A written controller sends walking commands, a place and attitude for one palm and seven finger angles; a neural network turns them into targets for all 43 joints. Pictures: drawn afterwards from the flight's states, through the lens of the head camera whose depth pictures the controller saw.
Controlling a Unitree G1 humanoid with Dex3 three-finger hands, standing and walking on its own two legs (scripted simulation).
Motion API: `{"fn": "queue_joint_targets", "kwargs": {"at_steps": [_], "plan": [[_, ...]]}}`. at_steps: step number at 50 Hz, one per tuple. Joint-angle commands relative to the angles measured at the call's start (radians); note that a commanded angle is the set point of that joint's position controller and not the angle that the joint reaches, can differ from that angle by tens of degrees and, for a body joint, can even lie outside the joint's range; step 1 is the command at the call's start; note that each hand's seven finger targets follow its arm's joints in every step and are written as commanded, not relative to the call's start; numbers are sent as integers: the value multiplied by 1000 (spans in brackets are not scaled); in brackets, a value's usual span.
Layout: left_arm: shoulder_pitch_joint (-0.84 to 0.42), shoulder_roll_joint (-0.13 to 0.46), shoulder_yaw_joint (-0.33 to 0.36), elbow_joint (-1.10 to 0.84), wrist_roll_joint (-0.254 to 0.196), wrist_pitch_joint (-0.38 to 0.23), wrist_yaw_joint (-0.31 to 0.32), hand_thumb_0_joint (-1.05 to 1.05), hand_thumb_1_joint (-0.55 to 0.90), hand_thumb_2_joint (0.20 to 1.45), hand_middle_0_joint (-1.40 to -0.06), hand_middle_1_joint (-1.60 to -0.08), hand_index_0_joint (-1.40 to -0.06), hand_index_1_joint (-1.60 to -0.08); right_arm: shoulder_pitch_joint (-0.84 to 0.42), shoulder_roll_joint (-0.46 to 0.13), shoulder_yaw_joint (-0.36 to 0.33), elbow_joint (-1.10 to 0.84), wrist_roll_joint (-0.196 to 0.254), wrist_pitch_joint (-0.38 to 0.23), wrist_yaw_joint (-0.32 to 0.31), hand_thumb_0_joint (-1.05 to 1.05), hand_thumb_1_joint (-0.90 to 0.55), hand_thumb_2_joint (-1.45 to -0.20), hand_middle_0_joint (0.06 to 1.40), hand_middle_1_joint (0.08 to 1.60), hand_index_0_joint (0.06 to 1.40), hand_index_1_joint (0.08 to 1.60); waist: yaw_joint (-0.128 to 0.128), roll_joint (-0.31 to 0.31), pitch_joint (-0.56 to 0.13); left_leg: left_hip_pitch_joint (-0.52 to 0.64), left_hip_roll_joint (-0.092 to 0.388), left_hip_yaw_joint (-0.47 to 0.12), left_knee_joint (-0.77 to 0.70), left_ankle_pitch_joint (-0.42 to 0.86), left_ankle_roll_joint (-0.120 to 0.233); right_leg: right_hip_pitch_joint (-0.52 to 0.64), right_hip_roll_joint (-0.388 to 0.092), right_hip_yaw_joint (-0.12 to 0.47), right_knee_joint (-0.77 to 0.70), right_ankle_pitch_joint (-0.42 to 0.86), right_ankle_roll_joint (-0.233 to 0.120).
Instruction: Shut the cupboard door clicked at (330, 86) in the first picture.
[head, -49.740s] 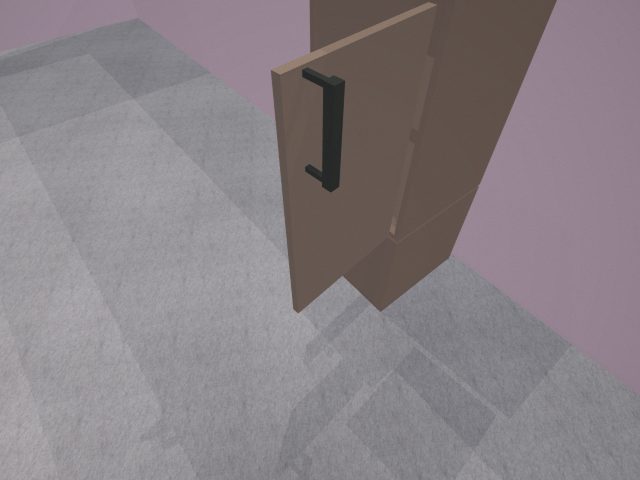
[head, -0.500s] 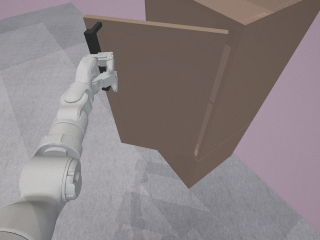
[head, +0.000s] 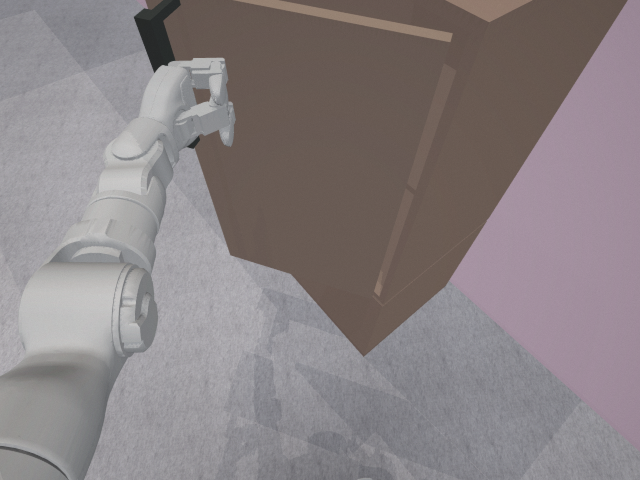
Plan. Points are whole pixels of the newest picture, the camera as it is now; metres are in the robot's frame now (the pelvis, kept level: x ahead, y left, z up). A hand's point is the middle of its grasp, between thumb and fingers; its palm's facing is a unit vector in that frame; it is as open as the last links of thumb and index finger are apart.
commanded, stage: push the door shut along its arc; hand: left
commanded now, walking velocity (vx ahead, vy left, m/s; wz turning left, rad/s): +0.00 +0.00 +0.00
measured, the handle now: (180, 78) +0.58 +0.12 +0.17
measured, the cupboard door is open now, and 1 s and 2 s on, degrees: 32 22 22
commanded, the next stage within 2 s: pull the fist back off the door in 0.50 s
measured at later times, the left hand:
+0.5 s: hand (255, 87) +0.54 +0.03 +0.17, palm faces -0.41 -0.91 +0.01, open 3.2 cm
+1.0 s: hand (277, 88) +0.55 +0.00 +0.16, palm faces +0.01 -1.00 +0.02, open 3.1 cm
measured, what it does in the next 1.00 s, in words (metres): stands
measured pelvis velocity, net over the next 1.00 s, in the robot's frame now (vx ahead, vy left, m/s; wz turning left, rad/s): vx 0.01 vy -0.02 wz -0.02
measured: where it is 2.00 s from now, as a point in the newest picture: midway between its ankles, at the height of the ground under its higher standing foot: outside the picture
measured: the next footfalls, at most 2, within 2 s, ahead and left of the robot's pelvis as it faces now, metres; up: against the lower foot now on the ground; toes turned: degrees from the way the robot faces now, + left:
none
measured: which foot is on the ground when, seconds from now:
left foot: down 0.00-1.00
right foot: down 0.00-1.00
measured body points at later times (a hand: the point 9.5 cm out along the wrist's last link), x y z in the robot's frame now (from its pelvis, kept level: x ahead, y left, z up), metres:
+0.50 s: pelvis +0.00 -0.01 -0.01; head +0.12 -0.02 +0.43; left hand +0.56 +0.08 +0.18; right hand -0.05 -0.29 -0.12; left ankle -0.03 +0.08 -0.73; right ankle -0.01 -0.08 -0.73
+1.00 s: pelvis +0.01 -0.02 -0.01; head +0.10 -0.04 +0.43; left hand +0.55 +0.06 +0.17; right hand -0.03 -0.25 -0.14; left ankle -0.03 +0.08 -0.73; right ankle -0.01 -0.08 -0.73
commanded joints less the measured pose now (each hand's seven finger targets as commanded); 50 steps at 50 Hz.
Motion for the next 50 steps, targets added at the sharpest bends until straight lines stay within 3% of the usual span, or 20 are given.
{"fn": "queue_joint_targets", "kwargs": {"at_steps": [1, 5, 8, 16, 18, 19, 20, 24, 27, 30, 31, 33, 34, 36, 37, 40, 43, 46, 48, 50], "plan": [[-625, 177, 19, -200, -7, -74, -6, 0, 900, 900, -1300, -1500, -1300, -1500, 138, -168, -63, -45, -2, -21, -13, 0, -900, -900, 200, 300, 200, 300, -49, -5, -408, 276, 27, -101, 11, 418, -12, 67, -10, 40, -32, 401, 26], [-631, 260, 84, -165, -2, -68, -20, 0, 900, 900, -1300, -1500, -1300, -1500, 155, -179, -65, -49, -5, -6, -15, 0, -900, -900, 200, 300, 200, 300, -43, -40, -454, 232, 22, -91, 27, 433, -6, 120, -9, 49, -15, 462, 28], [-660, 203, 33, -144, 0, -69, -31, 0, 900, 900, -1300, -1500, -1300, -1500, 162, -175, -66, -49, -4, 4, -17, 0, -900, -900, 200, 300, 200, 300, -57, -10, -443, 229, 19, -89, 41, 438, -6, 94, -8, 40, -5, 466, 25], [-751, 261, 59, -95, 16, -51, -46, 0, 900, 900, -1300, -1500, -1300, -1500, 190, -188, -66, -35, -12, 17, -21, 0, -900, -900, 200, 300, 200, 300, -89, -29, -456, 168, 13, -85, 70, 381, 2, 71, -4, 55, -2, 452, 37], [-804, 205, 15, -103, 11, -58, -52, 0, 900, 900, -1300, -1500, -1300, -1500, 201, -185, -68, -27, -11, 19, -25, 0, -900, -900, 200, 300, 200, 300, -109, 23, -469, 199, 12, -85, 80, 398, 3, 36, -3, 44, 8, 452, 32], [-809, 213, 19, -108, 14, -55, -55, 0, 900, 900, -1300, -1500, -1300, -1500, 193, -187, -66, -25, -14, 17, -21, 0, -900, -900, 200, 300, 200, 300, -99, 42, -481, 219, 10, -93, 84, 403, 0, 17, 0, 47, 5, 440, 33], [-807, 249, 47, -100, 14, -54, -57, 0, 900, 900, -1300, -1500, -1300, -1500, 204, -192, -69, -22, -17, 15, -22, 0, -900, -900, 200, 300, 200, 300, -100, 12, -500, 216, 12, -97, 87, 410, 0, 33, 1, 48, 7, 450, 33], [-848, 212, 13, -97, 11, -48, -77, 0, 900, 900, -1300, -1500, -1300, -1500, 199, -190, -67, -12, -18, 18, -26, 0, -900, -900, 200, 300, 200, 300, -111, 38, -509, 213, 6, -90, 101, 410, 2, 21, 4, 46, 14, 469, 34], [-849, 224, 20, -53, 12, -33, -82, 0, 900, 900, -1300, -1500, -1300, -1500, 211, -195, -68, 0, -21, 18, -28, 0, -900, -900, 200, 300, 200, 300, -126, -19, -488, 159, 4, -87, 106, 375, 6, 34, 3, 50, 10, 468, 41], [-890, 212, 2, -61, 13, -35, -84, 0, 900, 900, -1300, -1500, -1300, -1500, 211, -197, -68, 13, -21, 19, -31, 0, -900, -900, 200, 300, 200, 300, -136, 32, -493, 188, 5, -93, 114, 382, 4, -15, 5, 42, 15, 443, 37], [-903, 265, 232, -28, -44, 8, 129, 0, 900, 900, -1300, -1500, -1300, -1500, 231, -150, -47, -15, -14, 12, -6, 0, -900, -900, 200, 300, 200, 300, -92, 94, -488, 108, 27, -101, 108, 383, -17, 34, -6, 64, -13, 446, 31], [-859, 111, 158, -50, -14, 20, 323, 0, 900, 900, -1300, -1500, -1300, -1500, 250, -135, -56, -26, -33, 8, 42, 0, -900, -900, 200, 300, 200, 300, -109, 28, -503, 111, 32, -110, 95, 424, -26, 49, -4, 41, 7, 467, 42], [-834, 73, 144, -100, 20, 1, 404, 0, 900, 900, -1300, -1500, -1300, -1500, 250, -132, -61, -32, -51, 7, 67, 0, -900, -900, 200, 300, 200, 300, -88, 57, -534, 134, 31, -109, 102, 474, -30, 36, -3, 45, 17, 488, 45], [-776, 82, 144, -189, 118, -65, 553, 0, 900, 900, -1300, -1500, -1300, -1500, 263, -128, -69, -41, -83, 12, 108, 0, -900, -900, 200, 300, 200, 300, -58, 76, -586, 143, 29, -97, 131, 524, -36, 40, -5, 43, 44, 525, 43], [-759, 66, 111, -185, 170, -92, 588, 0, 900, 900, -1300, -1500, -1300, -1500, 274, -127, -76, -35, -91, 18, 123, 0, -900, -900, 200, 300, 200, 300, -65, 49, -585, 135, 28, -98, 130, 526, -36, 42, -3, 37, 54, 524, 45], [-743, 49, 58, -149, 211, -92, 562, 0, 900, 900, -1300, -1500, -1300, -1500, 285, -144, -93, -32, -82, 48, 131, 0, -900, -900, 200, 300, 200, 300, -77, 9, -584, 147, 21, -87, 110, 511, -28, 79, 2, 45, 41, 554, 50], [-795, 85, 94, -173, 157, -61, 508, 0, 900, 900, -1300, -1500, -1300, -1500, 276, -144, -93, -46, -60, 78, 111, 0, -900, -900, 200, 300, 200, 300, -68, -1, -604, 154, 17, -76, 81, 475, -23, 169, -1, 51, 21, 590, 49], [-761, 118, 154, -270, 116, -98, 498, 0, 900, 900, -1300, -1500, -1300, -1500, 240, -129, -85, -72, -57, 72, 100, 0, -900, -900, 200, 300, 200, 300, -25, -11, -638, 168, 12, -64, 66, 485, -22, 250, 1, 60, 15, 644, 46], [-690, 49, 95, -307, 123, -136, 499, 0, 900, 900, -1300, -1500, -1300, -1500, 225, -111, -83, -87, -53, 65, 101, 0, -900, -900, 200, 300, 200, 300, -17, 7, -597, 179, 14, -57, 57, 505, -21, 248, 0, 51, 20, 651, 42], [-549, 52, 114, -234, 139, -134, 511, 0, 900, 900, -1300, -1500, -1300, -1500, 212, -112, -82, -83, -50, 65, 104, 0, -900, -900, 200, 300, 200, 300, 3, -64, -512, 135, 14, -50, 50, 462, -16, 234, 4, 49, 6, 621, 48]]}}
